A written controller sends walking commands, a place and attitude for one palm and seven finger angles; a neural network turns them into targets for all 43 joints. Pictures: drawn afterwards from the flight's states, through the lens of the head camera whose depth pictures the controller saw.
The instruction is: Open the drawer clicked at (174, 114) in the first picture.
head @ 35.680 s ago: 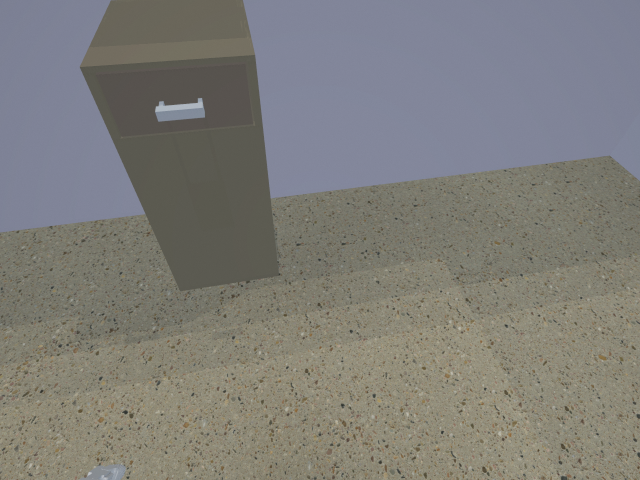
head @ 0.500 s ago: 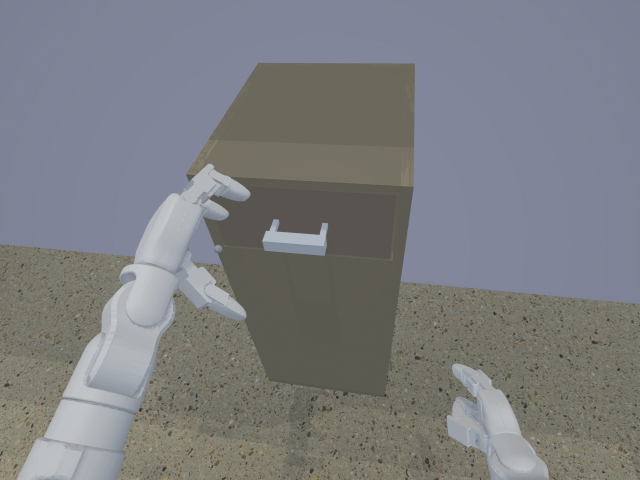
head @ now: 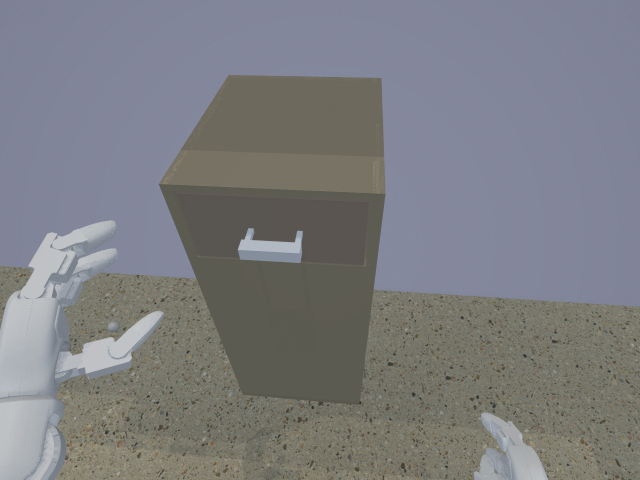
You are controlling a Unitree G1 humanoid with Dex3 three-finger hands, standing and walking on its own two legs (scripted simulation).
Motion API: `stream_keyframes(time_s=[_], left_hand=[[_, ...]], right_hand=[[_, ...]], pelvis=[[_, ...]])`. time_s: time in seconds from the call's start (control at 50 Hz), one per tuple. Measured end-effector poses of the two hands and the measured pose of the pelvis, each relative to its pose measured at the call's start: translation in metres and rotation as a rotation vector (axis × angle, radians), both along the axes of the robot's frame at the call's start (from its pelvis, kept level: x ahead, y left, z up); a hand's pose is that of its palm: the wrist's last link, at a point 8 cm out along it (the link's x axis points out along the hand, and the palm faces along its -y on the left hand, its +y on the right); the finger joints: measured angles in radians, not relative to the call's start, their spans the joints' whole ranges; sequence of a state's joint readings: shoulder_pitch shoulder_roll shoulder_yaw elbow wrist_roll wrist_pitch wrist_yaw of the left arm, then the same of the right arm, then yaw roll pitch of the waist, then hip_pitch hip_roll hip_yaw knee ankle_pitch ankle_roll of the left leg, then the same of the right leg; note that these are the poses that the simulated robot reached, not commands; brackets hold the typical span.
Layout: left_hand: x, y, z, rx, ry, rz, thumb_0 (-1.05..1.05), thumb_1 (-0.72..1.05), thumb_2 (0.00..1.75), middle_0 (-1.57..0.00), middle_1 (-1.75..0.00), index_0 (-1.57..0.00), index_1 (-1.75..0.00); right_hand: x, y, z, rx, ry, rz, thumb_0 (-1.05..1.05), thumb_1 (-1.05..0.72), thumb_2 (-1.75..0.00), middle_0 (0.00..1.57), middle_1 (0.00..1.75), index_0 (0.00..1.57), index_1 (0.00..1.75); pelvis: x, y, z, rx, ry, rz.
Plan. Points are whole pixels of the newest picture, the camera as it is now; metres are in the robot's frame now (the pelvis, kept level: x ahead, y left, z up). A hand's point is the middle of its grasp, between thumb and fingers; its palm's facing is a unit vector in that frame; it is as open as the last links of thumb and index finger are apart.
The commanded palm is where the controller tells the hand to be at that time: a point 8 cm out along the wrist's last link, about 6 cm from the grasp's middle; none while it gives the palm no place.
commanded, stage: draw the hand back to the body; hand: left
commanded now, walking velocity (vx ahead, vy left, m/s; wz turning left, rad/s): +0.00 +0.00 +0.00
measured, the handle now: (272, 242) +0.50 +0.14 -0.02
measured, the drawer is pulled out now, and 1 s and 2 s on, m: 0.00 0.00 0.00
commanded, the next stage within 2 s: step back with the hand held close in 0.40 s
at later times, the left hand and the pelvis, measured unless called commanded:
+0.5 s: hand (67, 386) +0.15 +0.23 +0.17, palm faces +0.43 -0.82 -0.37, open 7.5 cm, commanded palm +0.10 +0.27 +0.18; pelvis -0.03 -0.01 +0.00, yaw +1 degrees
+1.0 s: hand (32, 431) +0.11 +0.24 +0.16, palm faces +0.36 -0.82 -0.45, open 7.4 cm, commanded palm +0.05 +0.29 +0.18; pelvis -0.07 +0.01 -0.01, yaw +2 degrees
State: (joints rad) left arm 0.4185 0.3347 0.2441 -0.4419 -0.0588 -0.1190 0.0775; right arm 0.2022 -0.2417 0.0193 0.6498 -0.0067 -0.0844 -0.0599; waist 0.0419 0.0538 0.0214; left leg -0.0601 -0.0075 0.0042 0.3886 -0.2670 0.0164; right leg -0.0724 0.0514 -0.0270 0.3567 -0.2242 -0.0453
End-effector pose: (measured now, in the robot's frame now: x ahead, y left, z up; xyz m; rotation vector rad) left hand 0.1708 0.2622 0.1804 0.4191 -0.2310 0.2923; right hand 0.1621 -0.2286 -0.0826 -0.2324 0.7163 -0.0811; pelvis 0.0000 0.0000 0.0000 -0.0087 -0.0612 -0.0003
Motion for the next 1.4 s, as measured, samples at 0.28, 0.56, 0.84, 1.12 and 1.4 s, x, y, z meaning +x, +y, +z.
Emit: stream_keyframes(time_s=[0.28, 0.56, 0.84, 1.12, 1.4], left_hand=[[-0.063, 0.01, 0.0, 0.016, 0.005, 0.134, 0.01, 0.72, 0.83, -0.22, -0.41, -0.22, -0.41], [-0.063, 0.007, 0.004, 0.043, -0.018, 0.11, 0.01, 0.88, 0.9, -0.21, -0.31, -0.21, -0.31], [-0.073, 0.017, -0.014, 0.098, 0.062, 0.055, 0.01, 0.89, 0.9, -0.21, -0.3, -0.21, -0.3], [-0.11, 0.036, -0.006, 0.099, -0.075, 0.043, 0.01, 0.89, 0.9, -0.21, -0.3, -0.21, -0.3], [-0.144, 0.025, -0.008, 0.103, -0.015, 0.035, 0.01, 0.89, 0.9, -0.21, -0.3, -0.21, -0.3]], right_hand=[[0.014, 0.018, 0.013, 0.023, -0.121, 0.081, 0.01, -0.9, -0.9, 0.2, 0.3, 0.21, 0.3], [-0.007, 0.018, 0.007, 0.034, -0.095, 0.079, 0.01, -0.9, -0.9, 0.2, 0.3, 0.21, 0.3], [-0.053, -0.011, 0.002, -0.072, 0.013, -0.074, 0.01, -0.9, -0.9, 0.2, 0.3, 0.21, 0.3], [-0.08, 0.014, 0.015, -0.096, -0.032, -0.026, 0.01, -0.9, -0.9, 0.2, 0.3, 0.21, 0.3], [-0.096, 0.026, 0.01, -0.031, -0.053, 0.061, 0.01, -0.9, -0.9, 0.21, 0.3, 0.21, 0.3]], pelvis=[[-0.019, -0.007, -0.001, -0.003, -0.034, 0.026], [-0.029, -0.011, -0.001, -0.005, -0.03, 0.029], [-0.046, 0.003, -0.012, 0.005, 0.068, 0.032], [-0.083, 0.018, -0.015, -0.026, 0.082, 0.03], [-0.123, 0.007, -0.012, -0.028, 0.102, 0.038]])
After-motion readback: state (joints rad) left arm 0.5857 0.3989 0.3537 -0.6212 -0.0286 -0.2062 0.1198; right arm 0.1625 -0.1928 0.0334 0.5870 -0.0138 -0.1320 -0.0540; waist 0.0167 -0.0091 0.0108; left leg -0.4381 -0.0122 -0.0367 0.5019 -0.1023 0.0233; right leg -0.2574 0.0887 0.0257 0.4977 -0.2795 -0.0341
